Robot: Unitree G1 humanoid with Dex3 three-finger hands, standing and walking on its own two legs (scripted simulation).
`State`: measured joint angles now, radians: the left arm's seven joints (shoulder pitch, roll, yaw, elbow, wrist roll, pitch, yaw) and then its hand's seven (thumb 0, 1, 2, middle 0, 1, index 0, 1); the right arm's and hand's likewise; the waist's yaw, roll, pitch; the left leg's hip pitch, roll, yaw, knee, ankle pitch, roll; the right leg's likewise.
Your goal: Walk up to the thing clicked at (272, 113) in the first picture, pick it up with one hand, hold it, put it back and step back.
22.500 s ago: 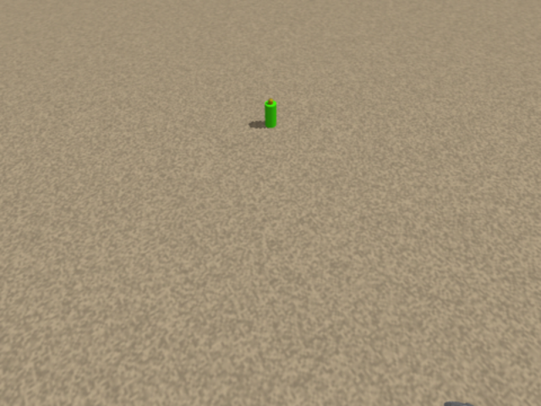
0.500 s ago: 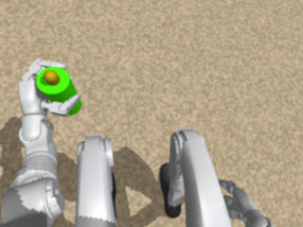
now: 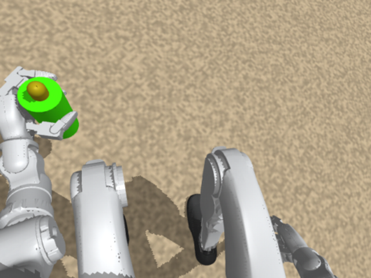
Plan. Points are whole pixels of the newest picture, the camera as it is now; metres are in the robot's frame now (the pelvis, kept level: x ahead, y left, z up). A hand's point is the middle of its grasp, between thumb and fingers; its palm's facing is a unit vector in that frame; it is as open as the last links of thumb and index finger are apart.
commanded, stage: crouch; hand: left
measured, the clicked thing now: (51, 109) +0.44 +0.25 -0.08
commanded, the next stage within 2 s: lower in 0.12 s
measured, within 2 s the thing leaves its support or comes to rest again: rests again in 1.86 s
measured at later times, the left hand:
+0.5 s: hand (63, 118) +0.43 +0.24 -0.13, palm faces +0.15 -0.99 +0.01, open 9.6 cm
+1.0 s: hand (68, 121) +0.44 +0.24 -0.18, palm faces +0.18 -0.98 +0.02, open 9.6 cm
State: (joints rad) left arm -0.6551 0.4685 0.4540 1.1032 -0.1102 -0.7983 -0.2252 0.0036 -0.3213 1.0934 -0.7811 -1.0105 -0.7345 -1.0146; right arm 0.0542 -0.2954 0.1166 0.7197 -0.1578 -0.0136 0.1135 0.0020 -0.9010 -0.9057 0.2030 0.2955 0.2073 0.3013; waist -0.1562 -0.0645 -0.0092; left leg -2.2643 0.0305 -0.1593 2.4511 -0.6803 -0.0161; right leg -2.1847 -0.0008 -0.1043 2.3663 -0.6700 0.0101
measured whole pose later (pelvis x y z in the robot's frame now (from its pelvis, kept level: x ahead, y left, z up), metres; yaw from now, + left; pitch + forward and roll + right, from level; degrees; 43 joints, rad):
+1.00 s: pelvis -0.01 +0.01 -0.03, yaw -6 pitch +17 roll -15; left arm -0.65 0.70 0.48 1.33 -0.11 -1.00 -0.12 0.00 -0.33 1.10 -0.79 -1.00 -0.74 -1.00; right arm -0.11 -0.35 0.38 0.62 -0.30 0.01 0.15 0.00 -0.91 -0.91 0.20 0.30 0.21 0.30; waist -0.24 -0.21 0.23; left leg -2.25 0.02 -0.31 2.62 -0.70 -0.01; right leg -2.11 0.04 -0.22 2.42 -0.64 0.05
